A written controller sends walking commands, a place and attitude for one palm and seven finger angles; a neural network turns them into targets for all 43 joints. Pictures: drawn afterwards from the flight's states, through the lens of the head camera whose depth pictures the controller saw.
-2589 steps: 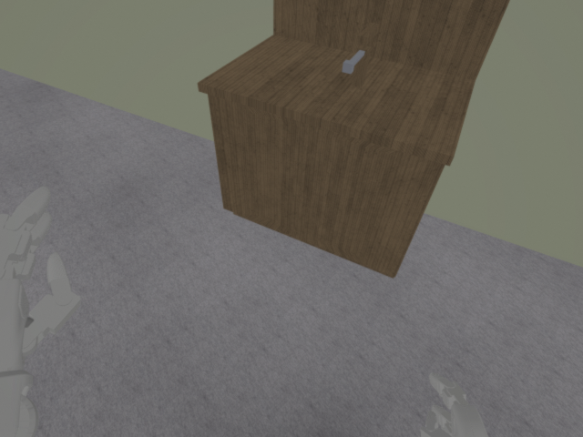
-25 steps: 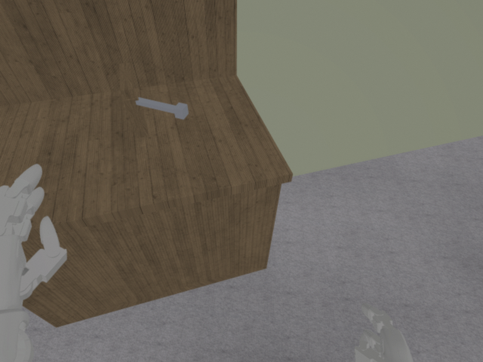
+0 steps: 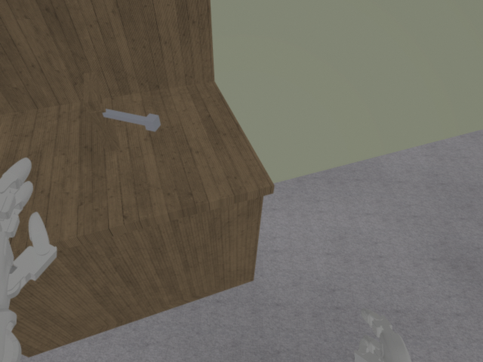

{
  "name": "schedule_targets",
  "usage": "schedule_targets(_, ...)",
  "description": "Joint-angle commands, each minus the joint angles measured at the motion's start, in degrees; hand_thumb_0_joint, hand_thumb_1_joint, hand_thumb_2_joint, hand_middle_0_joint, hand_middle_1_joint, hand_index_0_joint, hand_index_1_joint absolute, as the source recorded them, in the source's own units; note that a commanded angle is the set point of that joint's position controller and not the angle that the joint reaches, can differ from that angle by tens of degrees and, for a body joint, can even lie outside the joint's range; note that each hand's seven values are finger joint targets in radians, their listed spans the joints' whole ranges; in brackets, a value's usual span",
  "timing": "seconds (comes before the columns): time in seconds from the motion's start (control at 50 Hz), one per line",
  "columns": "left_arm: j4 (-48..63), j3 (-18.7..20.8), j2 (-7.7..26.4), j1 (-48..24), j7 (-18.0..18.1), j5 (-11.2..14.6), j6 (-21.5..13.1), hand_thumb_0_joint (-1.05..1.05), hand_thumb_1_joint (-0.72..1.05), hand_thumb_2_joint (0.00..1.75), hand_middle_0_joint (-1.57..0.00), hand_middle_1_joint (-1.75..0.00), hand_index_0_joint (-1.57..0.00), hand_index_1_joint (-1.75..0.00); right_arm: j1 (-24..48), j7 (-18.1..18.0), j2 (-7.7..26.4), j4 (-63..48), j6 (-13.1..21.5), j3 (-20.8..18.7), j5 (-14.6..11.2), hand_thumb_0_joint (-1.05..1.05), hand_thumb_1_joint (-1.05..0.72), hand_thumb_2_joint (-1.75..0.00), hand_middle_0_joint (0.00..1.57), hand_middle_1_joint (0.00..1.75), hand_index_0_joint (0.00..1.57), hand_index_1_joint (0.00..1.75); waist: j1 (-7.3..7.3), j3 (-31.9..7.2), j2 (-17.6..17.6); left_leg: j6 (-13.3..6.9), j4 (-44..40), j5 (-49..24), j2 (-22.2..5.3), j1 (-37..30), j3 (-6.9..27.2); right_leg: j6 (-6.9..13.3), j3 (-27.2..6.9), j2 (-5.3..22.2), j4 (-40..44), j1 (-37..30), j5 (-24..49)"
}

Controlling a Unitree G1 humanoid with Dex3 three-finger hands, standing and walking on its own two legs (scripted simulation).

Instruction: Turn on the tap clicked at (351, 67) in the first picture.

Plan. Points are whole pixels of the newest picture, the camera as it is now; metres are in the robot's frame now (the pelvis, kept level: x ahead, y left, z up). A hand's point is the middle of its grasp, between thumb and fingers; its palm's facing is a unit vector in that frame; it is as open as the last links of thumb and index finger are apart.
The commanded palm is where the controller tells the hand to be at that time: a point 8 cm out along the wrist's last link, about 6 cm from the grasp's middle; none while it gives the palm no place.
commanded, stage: take the last steps up to it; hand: left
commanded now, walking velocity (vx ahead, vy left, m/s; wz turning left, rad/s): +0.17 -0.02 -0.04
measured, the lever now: (152, 122) +0.61 +0.24 +0.06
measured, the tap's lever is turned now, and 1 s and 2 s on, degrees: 54 54 54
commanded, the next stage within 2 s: come to a stop and stand still in 0.20 s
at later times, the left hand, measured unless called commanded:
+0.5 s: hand (98, 188) +0.31 +0.22 +0.17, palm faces +0.30 -0.84 -0.45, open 7.4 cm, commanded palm +0.24 +0.27 +0.19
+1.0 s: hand (77, 198) +0.29 +0.24 +0.17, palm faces +0.30 -0.86 -0.42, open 7.4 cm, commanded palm +0.24 +0.28 +0.19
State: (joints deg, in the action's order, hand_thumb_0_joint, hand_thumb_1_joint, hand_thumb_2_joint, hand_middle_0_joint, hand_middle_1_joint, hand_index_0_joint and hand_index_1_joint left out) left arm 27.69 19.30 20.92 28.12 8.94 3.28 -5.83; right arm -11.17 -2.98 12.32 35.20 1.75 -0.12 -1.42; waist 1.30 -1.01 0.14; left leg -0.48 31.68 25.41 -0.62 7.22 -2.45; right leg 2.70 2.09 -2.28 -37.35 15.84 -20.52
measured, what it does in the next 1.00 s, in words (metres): steps on the spot: left foot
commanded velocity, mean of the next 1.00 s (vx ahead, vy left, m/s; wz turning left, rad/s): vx -0.02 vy -0.01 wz -0.01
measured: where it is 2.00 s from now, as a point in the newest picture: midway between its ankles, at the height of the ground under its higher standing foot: outside the picture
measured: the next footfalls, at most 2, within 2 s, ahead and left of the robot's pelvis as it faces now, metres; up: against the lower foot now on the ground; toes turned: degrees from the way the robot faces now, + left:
left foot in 0.38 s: +0.15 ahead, +0.13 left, +0.00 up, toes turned +0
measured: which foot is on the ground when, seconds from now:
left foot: down 0.00-0.10, up 0.12-0.36, down 0.38-1.00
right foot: down 0.00-1.00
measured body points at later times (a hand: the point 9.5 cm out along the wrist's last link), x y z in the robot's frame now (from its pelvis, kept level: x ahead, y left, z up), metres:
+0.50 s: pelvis +0.07 +0.00 +0.00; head +0.08 -0.02 +0.45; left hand +0.29 +0.26 +0.19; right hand +0.24 -0.24 -0.08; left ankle +0.11 +0.13 -0.73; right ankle +0.02 -0.08 -0.73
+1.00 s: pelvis +0.07 +0.01 +0.01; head +0.07 +0.01 +0.46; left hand +0.27 +0.28 +0.19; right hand +0.25 -0.24 -0.05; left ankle +0.11 +0.13 -0.73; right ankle +0.02 -0.08 -0.73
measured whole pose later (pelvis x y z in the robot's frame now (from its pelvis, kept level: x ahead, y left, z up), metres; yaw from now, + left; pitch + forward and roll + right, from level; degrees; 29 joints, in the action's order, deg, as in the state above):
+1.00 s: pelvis +0.07 +0.01 +0.01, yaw -3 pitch +0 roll -2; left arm 28.4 17.7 21.9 29.4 7.5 3.6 -4.3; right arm -9.1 -4.2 13.9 32.1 2.5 -0.8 -2.4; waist -0.2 0.0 2.6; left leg 0.1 28.4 11.5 -3.0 16.6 -1.6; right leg 2.4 1.6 -3.9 -22.1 6.2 -15.7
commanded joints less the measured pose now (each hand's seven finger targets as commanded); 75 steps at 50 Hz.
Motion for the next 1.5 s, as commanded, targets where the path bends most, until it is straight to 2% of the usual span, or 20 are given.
schedule_targets(0.0, 13.2, 6.6, 10.7, -4.0, 0.3, -0.5, -3.7, 0.0, 0.9, 0.9, -0.2, -0.3, -0.2, -0.3, 5.6, 0.0, 6.5, -9.3, 2.9, -2.1, 0.9, 0.0, -0.9, -0.9, 0.2, 0.3, 0.2, 0.3, 0.33, -0.6, 11.8, -5.5, -4.5, -47.1, -13.2, -12.4, 13.6, -0.5, 3.6, 0.4, 2.2, 13.3, -3.9)
schedule_targets(0.04, 11.2, 7.5, 10.4, -3.1, 0.0, -0.4, -3.6, 0.0, 0.9, 0.9, -0.2, -0.3, -0.2, -0.3, 6.0, 0.2, 7.3, -9.3, 2.6, -2.2, 0.7, 0.0, -0.9, -0.9, 0.2, 0.3, 0.2, 0.3, -2.15, -3.8, 5.4, -4.6, 8.1, -44.0, -10.1, 4.5, 5.9, 1.6, 3.4, -0.3, 15.2, -11.1, 11.3)
schedule_targets(0.06, 10.4, 7.9, 10.7, -2.5, -0.2, -0.2, -3.4, 0.0, 0.9, 0.9, -0.2, -0.3, -0.2, -0.3, 6.0, 0.5, 7.1, -9.9, 2.8, -2.8, -0.1, 0.0, -0.9, -0.9, 0.2, 0.3, 0.2, 0.3, -2.68, -6.9, -3.7, -3.5, 23.7, -34.8, -5.1, 14.0, -0.3, 5.3, -5.1, 6.0, 15.5, -22.3, 24.8)
schedule_targets(0.08, 11.0, 7.9, 10.8, -1.8, -0.5, 1.3, -3.6, 0.0, 0.9, 0.9, -0.2, -0.3, -0.2, -0.3, 4.6, 0.8, 8.0, -11.6, 3.4, -4.8, -1.1, 0.0, -0.9, -0.9, 0.2, 0.3, 0.2, 0.3, -1.87, -8.3, -18.5, -1.0, 39.8, -9.7, 2.9, 25.1, -1.0, 12.3, -25.7, 17.2, 18.1, -26.0, 40.8)
schedule_targets(0.1, 10.3, 8.4, 11.1, -0.1, -0.6, 1.9, -5.0, 0.0, 0.9, 0.9, -0.2, -0.3, -0.2, -0.3, 3.3, 1.1, 8.0, -10.8, 3.5, -4.7, -0.8, 0.0, -0.9, -0.9, 0.2, 0.3, 0.2, 0.3, -1.42, -7.5, -11.1, -0.5, 45.6, 2.8, 2.1, 28.7, 5.5, 13.0, -27.4, 21.1, 18.7, -23.5, 43.1)
schedule_targets(0.14, 9.7, 8.6, 10.8, 0.0, -0.7, 0.4, -6.0, 0.0, 0.9, 0.9, -0.2, -0.3, -0.2, -0.3, 4.1, 1.2, 5.8, -8.6, 2.0, -2.6, -0.1, 0.0, -0.9, -0.9, 0.2, 0.3, 0.2, 0.3, -1.02, -2.2, 1.1, -0.5, 41.1, 0.7, -2.7, 30.7, 7.1, 12.2, -21.2, 20.5, 17.9, -16.8, 42.0)
schedule_targets(0.2, 12.6, 6.2, 10.8, -10.1, -0.3, -0.8, -7.3, 0.0, 0.9, 0.9, -0.2, -0.3, -0.2, -0.3, 6.0, 0.5, 4.8, -8.0, 1.3, -1.7, 0.4, 0.0, -0.9, -0.9, 0.2, 0.3, 0.2, 0.3, 0.3, -2.6, -0.5, -0.5, 22.5, -3.4, -4.9, 20.1, 3.4, 8.7, -10.6, 17.3, 19.3, -8.8, 43.1)
schedule_targets(0.28, 10.9, 5.9, 9.7, -7.1, -0.2, -0.4, -6.5, 0.0, 0.9, 0.9, -0.2, -0.3, -0.2, -0.3, 6.9, 0.1, 4.9, -8.9, 2.9, -2.2, 0.7, 0.0, -0.9, -0.9, 0.2, 0.3, 0.2, 0.3, -1.02, -7.5, -1.8, -1.3, -0.3, -16.3, 2.3, 1.1, -5.9, 4.0, -3.9, 10.8, 12.4, -9.7, 37.7)
schedule_targets(0.32, 12.5, 5.6, 9.2, -4.5, -0.3, 0.3, -5.7, 0.0, 0.9, 0.9, -0.2, -0.3, -0.2, -0.3, 6.8, 0.1, 6.6, -9.8, 2.5, -3.2, 0.3, 0.0, -0.9, -0.9, 0.2, 0.3, 0.2, 0.3, -0.58, -8.5, 4.0, -4.8, -5.4, -27.0, -4.7, -10.7, 3.5, -0.7, -2.2, 7.4, 0.9, -1.9, 28.0)
schedule_targets(0.36, 13.5, 5.3, 9.5, -6.3, -0.5, 0.5, -5.1, 0.0, 0.9, 0.9, -0.2, -0.3, -0.2, -0.3, 6.9, 0.8, 7.9, -11.0, 1.9, -3.0, -0.5, 0.0, -0.9, -0.9, 0.2, 0.3, 0.2, 0.3, -0.94, -3.7, 9.7, -10.5, -12.0, -30.5, -16.0, -6.8, 20.5, -3.9, -2.9, 1.6, -10.1, 9.0, -6.7)
schedule_targets(0.42, 15.0, 9.6, 14.4, -5.7, -0.8, -0.5, -4.3, 0.0, 0.9, 0.9, -0.2, -0.3, -0.2, -0.3, 8.0, 1.0, 4.9, -9.9, 3.7, -1.1, 0.7, 0.0, -0.9, -0.9, 0.2, 0.3, 0.2, 0.3, -2.34, -0.8, 13.6, -8.9, -12.3, -29.1, -14.7, 4.2, 17.6, -2.8, -3.0, 3.9, 3.9, 1.0, -5.7)
schedule_targets(0.46, 12.9, 9.6, 12.6, -1.0, -1.4, -0.8, -4.4, 0.0, 0.9, 0.9, -0.2, -0.3, -0.2, -0.3, 6.6, 1.4, 5.2, -9.7, 4.5, -1.0, 0.0, 0.0, -0.9, -0.9, 0.2, 0.3, 0.2, 0.3, -2.8, -2.8, 4.3, -4.5, -4.6, -23.1, -10.4, 8.5, 9.9, -2.8, -2.5, 3.9, 19.5, -9.2, 8.5)
schedule_targets(0.5, 11.4, 8.5, 10.5, 4.7, -1.9, 0.4, -3.6, 0.0, 0.9, 0.9, -0.2, -0.3, -0.2, -0.3, 4.6, 1.7, 6.1, -10.8, 4.0, -2.7, -0.8, 0.0, -0.9, -0.9, 0.2, 0.3, 0.2, 0.3, -1.08, -4.9, -10.0, -1.4, 6.7, -19.7, -2.9, 9.1, 3.2, 0.3, -10.9, 10.0, 20.6, -11.1, 32.7)
schedule_targets(0.54, 11.4, 8.6, 10.6, 2.4, -1.4, 0.9, -3.7, 0.0, 0.9, 0.9, -0.2, -0.3, -0.2, -0.3, 4.4, 1.1, 6.0, -10.4, 3.8, -2.2, -0.9, 0.0, -0.9, -0.9, 0.2, 0.3, 0.2, 0.3, -0.33, -7.0, -4.4, -1.2, 3.1, -17.8, -2.5, 9.2, 2.4, 1.8, -11.2, 12.5, 16.2, -13.6, 45.8)
schedule_targets(0.6, 11.0, 7.1, 10.6, -3.9, -0.8, 0.5, -3.5, 0.0, 0.9, 0.9, -0.2, -0.3, -0.2, -0.3, 6.3, -0.5, 6.3, -9.7, 4.1, -1.6, -0.1, 0.0, -0.9, -0.9, 0.2, 0.3, 0.2, 0.3, -0.77, -9.0, 5.2, -3.1, -3.4, -40.3, -6.6, -4.8, 4.2, -3.1, -5.3, 6.7, 11.5, -7.4, 40.1)
schedule_targets(0.64, 9.7, 5.8, 10.1, -5.7, -0.5, 0.0, -2.5, 0.0, 0.9, 0.9, -0.2, -0.3, -0.2, -0.3, 6.3, -0.8, 6.3, -9.9, 3.9, -1.6, -0.3, 0.0, -0.9, -0.9, 0.2, 0.3, 0.2, 0.3, -1.57, -9.9, 2.1, -3.6, -0.8, -47.3, -7.6, -8.0, 3.9, -4.2, -4.3, 5.7, 12.6, -6.4, 41.3)
schedule_targets(0.74, 11.4, 4.7, 9.7, -5.0, -0.1, -0.2, -1.6, 0.0, 0.9, 0.9, -0.2, -0.3, -0.2, -0.3, 6.8, -1.0, 6.3, -11.1, 3.6, -1.8, -0.7, 0.0, -0.9, -0.9, 0.2, 0.3, 0.2, 0.3, -1.93, -8.2, -0.3, -2.7, -1.0, -40.0, -5.1, -2.0, 3.1, -3.3, -5.4, 8.0, 14.3, -10.1, 46.3)
schedule_targets(1.02, 8.7, 3.4, 9.0, -7.4, -0.1, 0.1, -1.9, 0.0, 0.9, 0.9, -0.2, -0.3, -0.2, -0.3, 7.7, -1.7, 7.0, -10.8, 4.0, -1.9, -0.3, 0.0, -0.9, -0.9, 0.2, 0.3, 0.2, 0.3, -1.2, -1.5, 3.0, -2.0, -7.5, -9.4, -5.2, 3.1, 7.2, -0.3, -7.7, 6.6, 22.2, -1.1, 10.3)
schedule_targets(1.22, 11.6, 4.0, 9.3, -6.9, 0.5, -1.0, -2.9, 0.0, 0.9, 0.9, -0.2, -0.3, -0.2, -0.3, 6.9, -1.4, 6.8, -9.6, 5.7, -1.0, 0.6, 0.0, -0.9, -0.9, 0.2, 0.3, 0.2, 0.3, -1.84, -3.3, 7.5, -2.9, -17.2, 0.3, -7.2, 6.5, 13.2, -1.3, -3.4, 2.7, 18.5, -7.5, 7.7)
schedule_targets(1.48, 9.0, 3.2, 8.0, -6.5, -0.1, -0.8, -2.7, 0.0, 0.9, 0.9, -0.2, -0.3, -0.2, -0.3, 6.7, -0.9, 6.5, -7.7, 5.8, -1.1, 0.3, 0.0, -0.9, -0.9, 0.2, 0.3, 0.2, 0.3, -1.82, -5.3, 2.6, -2.4, -10.3, -16.2, -5.6, 1.5, 8.6, -1.0, -4.2, 4.8, 20.8, -7.0, 15.8)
